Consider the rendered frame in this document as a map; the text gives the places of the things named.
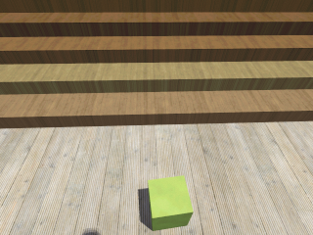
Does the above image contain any carton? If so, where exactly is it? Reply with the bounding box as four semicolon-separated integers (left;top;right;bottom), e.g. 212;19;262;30
148;175;194;231

